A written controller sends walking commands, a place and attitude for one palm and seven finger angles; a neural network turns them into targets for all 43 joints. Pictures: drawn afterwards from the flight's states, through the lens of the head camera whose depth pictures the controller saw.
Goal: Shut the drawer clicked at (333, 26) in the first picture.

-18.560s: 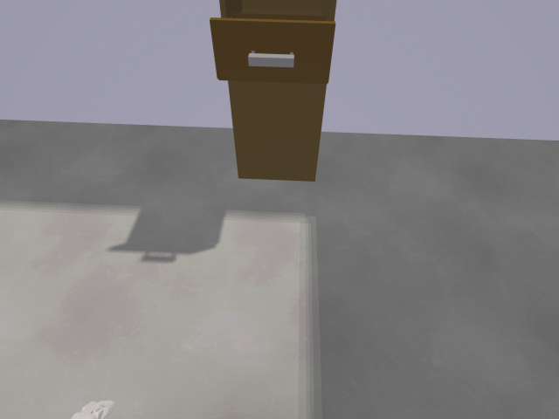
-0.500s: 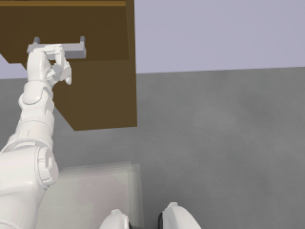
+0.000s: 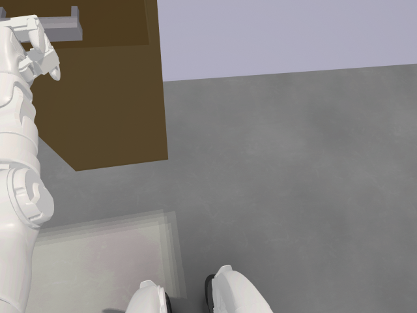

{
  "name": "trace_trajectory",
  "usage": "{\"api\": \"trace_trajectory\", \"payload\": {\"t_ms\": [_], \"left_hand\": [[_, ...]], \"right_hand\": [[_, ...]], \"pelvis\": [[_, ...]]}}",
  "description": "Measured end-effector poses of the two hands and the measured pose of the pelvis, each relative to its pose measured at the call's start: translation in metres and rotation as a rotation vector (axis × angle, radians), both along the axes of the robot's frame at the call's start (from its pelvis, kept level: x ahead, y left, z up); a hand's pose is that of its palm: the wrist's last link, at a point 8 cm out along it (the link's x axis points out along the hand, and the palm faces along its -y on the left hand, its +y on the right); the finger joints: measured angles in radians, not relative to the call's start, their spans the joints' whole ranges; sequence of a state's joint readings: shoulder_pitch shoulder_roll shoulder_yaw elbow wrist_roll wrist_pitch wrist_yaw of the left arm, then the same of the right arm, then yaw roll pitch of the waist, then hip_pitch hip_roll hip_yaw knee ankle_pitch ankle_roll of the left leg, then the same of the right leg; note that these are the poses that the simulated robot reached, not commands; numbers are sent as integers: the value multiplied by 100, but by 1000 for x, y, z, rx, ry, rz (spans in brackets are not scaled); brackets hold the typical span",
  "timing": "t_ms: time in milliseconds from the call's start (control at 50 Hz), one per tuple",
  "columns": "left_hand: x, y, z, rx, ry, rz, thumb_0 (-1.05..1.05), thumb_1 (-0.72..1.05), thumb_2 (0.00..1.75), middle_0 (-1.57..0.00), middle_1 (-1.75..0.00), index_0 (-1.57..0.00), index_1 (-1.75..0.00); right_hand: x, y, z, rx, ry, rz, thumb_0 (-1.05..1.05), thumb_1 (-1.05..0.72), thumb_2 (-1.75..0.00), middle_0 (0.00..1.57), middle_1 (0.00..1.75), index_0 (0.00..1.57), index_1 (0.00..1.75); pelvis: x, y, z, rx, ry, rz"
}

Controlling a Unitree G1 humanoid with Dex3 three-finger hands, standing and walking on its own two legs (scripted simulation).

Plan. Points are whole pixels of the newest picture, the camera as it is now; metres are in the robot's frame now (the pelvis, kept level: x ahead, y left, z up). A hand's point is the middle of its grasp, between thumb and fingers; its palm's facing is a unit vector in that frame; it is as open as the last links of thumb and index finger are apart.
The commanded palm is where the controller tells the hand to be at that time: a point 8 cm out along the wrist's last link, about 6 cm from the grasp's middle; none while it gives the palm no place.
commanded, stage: push the drawer shut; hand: left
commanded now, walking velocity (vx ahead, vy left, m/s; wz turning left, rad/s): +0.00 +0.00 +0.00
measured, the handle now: (38, 20) +0.64 +0.22 +0.09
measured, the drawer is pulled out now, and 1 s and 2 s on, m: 0.01 0.00 0.00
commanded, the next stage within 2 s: pull the fist back off the drawer in 0.44 s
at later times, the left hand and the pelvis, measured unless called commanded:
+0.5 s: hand (46, 45) +0.58 +0.20 +0.09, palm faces +0.06 -1.00 -0.03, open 3.3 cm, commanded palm +0.60 +0.22 +0.09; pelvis -0.01 +0.01 -0.01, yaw +1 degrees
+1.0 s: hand (52, 47) +0.57 +0.19 +0.09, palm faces +0.06 -1.00 -0.02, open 3.3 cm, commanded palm +0.55 +0.22 +0.09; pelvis -0.02 +0.01 -0.01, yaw +0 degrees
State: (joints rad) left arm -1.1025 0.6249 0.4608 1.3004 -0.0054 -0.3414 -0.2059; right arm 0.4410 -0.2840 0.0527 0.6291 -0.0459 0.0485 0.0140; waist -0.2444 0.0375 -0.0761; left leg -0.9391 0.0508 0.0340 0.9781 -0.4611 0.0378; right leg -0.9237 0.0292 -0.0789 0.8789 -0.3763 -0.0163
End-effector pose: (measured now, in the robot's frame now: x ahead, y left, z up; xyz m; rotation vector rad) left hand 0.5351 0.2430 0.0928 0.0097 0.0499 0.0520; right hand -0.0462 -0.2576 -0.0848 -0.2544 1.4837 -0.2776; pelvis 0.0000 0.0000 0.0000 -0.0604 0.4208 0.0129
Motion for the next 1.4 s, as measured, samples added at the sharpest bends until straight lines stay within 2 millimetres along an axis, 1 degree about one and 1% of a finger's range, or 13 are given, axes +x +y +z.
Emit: {"api": "trace_trajectory", "payload": {"t_ms": [200, 320, 460, 740, 840, 920, 1000, 1100, 1200, 1300, 1400], "left_hand": [[15, 4, 1, 2, 17, -10, 5, 82, 90, -139, -160, -140, -160], [16, 8, 1, 9, 21, -6, 4, 75, 92, -139, -160, -140, -160], [17, 9, 2, 14, 21, 6, 6, 72, 94, -139, -160, -140, -160], [17, 7, 4, 16, 25, 2, 7, 74, 96, -139, -160, -140, -160], [16, 4, 4, 15, 20, 6, 8, 77, 95, -139, -160, -140, -160], [14, 2, 3, 12, 19, 8, 7, 80, 94, -139, -160, -140, -160], [13, 0, 1, 8, 20, 6, 5, 83, 93, -139, -160, -140, -160], [10, 2, 1, -4, 7, 13, 3, 86, 92, -139, -160, -140, -160], [0, 7, -2, 16, 14, 6, 2, 88, 91, -139, -160, -140, -160], [-7, 14, -5, -13, 16, 21, 2, 90, 90, -139, -160, -140, -160], [-9, 16, 2, 6, -41, 9, 1, 90, 90, -139, -160, -140, -160]], "right_hand": [[-12, 12, 5, 6, 59, -22, 0, -90, -90, 21, 30, 21, 30], [-19, 17, 2, 17, 89, -10, 0, -90, -90, 21, 30, 21, 30], [-29, 19, 0, 12, 97, 5, 0, -90, -90, 21, 30, 21, 30], [-58, 19, 0, -5, 98, 4, 0, -90, -90, 21, 30, 21, 30], [-65, 22, 1, 8, 109, -8, 0, -90, -90, 21, 30, 21, 30], [-66, 24, 2, 22, 112, -17, 0, -90, -90, 21, 30, 21, 30], [-59, 24, 2, 30, 102, -21, 0, -90, -90, 21, 30, 21, 30], [-41, 22, 3, 36, 70, -28, 0, -90, -90, 21, 30, 21, 30], [-13, 19, 4, 45, 29, -19, 0, -90, -90, 21, 30, 21, 30], [19, 12, 4, 34, -15, 7, 0, -90, -90, 21, 30, 21, 30], [47, 6, 3, 24, -53, 30, 0, -90, -90, 21, 30, 21, 30]], "pelvis": [[5, 5, 0, -13, 18, 7], [2, 8, -3, -20, 27, 21], [-8, 8, -9, -31, 42, 37], [-28, 7, -18, -37, 58, 34], [-29, 7, -18, -35, 58, 28], [-27, 7, -15, -31, 53, 21], [-22, 7, -12, -27, 46, 13], [-11, 7, -6, -18, 33, -5], [2, 8, 1, -11, 9, -12], [13, 8, 5, -9, -8, -3], [21, 9, 7, -9, -14, 5]]}}
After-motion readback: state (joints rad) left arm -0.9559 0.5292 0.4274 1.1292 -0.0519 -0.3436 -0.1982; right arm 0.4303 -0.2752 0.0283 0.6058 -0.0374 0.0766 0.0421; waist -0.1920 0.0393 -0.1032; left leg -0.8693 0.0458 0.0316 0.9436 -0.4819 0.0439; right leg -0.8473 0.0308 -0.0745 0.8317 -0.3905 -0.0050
